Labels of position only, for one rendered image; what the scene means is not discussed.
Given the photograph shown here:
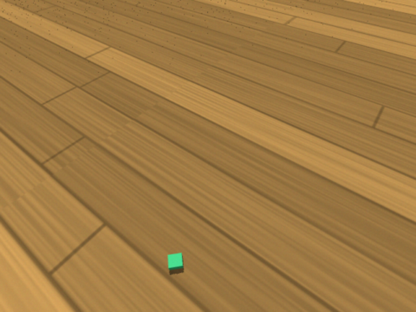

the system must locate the small box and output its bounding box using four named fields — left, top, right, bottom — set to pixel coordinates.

left=168, top=253, right=183, bottom=270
